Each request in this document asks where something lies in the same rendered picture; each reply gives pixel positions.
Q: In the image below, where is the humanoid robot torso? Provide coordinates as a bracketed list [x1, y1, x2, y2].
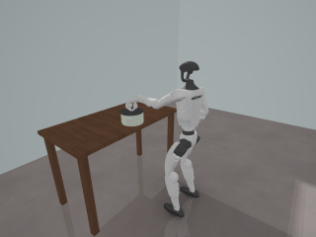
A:
[176, 86, 202, 149]

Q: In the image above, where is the right robot forearm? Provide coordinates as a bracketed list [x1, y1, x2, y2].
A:
[193, 116, 206, 129]

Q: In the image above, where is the robot left thigh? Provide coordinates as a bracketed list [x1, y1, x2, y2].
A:
[164, 140, 189, 184]

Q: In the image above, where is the table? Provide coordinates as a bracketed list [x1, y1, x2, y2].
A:
[38, 102, 177, 236]

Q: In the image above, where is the left robot upper arm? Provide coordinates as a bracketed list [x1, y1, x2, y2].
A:
[151, 89, 187, 110]

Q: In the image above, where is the pot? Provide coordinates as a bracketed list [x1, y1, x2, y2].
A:
[120, 113, 144, 126]

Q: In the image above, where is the right robot upper arm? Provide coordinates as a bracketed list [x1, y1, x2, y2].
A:
[199, 87, 209, 117]

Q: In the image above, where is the lid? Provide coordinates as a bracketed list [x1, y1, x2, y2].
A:
[119, 108, 144, 117]

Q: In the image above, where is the left robot forearm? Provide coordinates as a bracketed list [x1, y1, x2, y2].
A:
[133, 94, 157, 107]

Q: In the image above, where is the left robot hand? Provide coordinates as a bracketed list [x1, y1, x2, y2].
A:
[125, 97, 138, 111]

